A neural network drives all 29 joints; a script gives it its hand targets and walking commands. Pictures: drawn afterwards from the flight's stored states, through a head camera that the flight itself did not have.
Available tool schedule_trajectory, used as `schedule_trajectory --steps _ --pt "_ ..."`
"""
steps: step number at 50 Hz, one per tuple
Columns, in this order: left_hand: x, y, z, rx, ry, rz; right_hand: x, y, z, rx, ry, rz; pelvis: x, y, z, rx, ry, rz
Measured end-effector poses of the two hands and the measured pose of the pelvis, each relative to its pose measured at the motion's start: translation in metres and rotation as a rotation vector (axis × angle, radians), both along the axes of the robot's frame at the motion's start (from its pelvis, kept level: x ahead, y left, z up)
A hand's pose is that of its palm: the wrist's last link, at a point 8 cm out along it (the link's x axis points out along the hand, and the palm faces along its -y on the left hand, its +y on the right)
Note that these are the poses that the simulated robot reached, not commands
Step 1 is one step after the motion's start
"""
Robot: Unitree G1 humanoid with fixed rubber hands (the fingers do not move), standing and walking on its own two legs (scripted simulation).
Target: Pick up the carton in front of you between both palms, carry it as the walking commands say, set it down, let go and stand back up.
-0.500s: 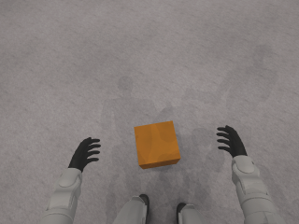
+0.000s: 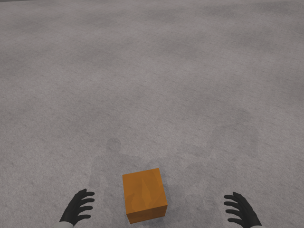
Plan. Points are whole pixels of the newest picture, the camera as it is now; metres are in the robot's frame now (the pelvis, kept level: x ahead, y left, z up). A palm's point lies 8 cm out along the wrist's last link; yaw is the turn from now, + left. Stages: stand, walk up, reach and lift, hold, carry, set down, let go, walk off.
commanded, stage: let go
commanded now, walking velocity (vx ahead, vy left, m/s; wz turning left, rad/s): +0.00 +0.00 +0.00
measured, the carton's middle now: (144, 196) +0.40 +0.06 -0.65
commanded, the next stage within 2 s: stand in 0.32 s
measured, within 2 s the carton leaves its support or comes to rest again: neither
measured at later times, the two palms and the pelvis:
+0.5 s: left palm out of the picture +0.15 +0.29 -0.09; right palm out of the picture +0.13 -0.25 -0.08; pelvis +0.00 +0.02 -0.01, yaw +0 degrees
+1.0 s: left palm out of the picture +0.13 +0.32 -0.10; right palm out of the picture +0.11 -0.26 -0.09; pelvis +0.01 +0.03 +0.00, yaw -1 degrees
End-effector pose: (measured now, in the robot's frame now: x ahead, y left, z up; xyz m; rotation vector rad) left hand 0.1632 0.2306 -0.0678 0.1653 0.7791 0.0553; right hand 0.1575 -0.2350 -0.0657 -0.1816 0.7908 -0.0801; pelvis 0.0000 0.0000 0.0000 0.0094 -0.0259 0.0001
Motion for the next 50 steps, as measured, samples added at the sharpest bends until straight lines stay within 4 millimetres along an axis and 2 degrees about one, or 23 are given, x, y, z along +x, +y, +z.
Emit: schedule_trajectory --steps 6,17,24,29,42,50 --pt "-0.001 0.001 0.000 0.005 0.012 -0.006 -0.004 0.003 0.001 0.008 0.006 -0.002 -0.003 0.002 -0.001 -0.001 -0.043 -0.006" --pt "-0.005 0.025 0.004 0.073 0.029 0.039 -0.005 0.018 -0.006 -0.015 -0.003 -0.002 -0.005 0.015 -0.004 -0.007 -0.053 0.002" --pt "-0.015 0.060 -0.018 0.143 0.060 0.048 -0.024 -0.014 -0.013 -0.169 0.092 -0.030 -0.003 0.021 -0.006 -0.012 0.009 -0.007" --pt "-0.023 0.074 -0.029 0.162 0.117 0.041 -0.030 -0.030 -0.009 -0.220 0.125 -0.064 0.002 0.026 -0.006 -0.015 0.023 -0.014" --pt "-0.022 0.083 -0.035 0.180 0.169 0.026 -0.033 -0.027 -0.016 -0.217 0.171 -0.088 0.010 0.033 -0.003 -0.014 0.016 -0.022" --pt "-0.029 0.088 -0.036 0.191 0.197 0.031 -0.043 -0.029 -0.021 -0.212 0.205 -0.096 0.008 0.034 -0.001 -0.013 0.006 -0.023"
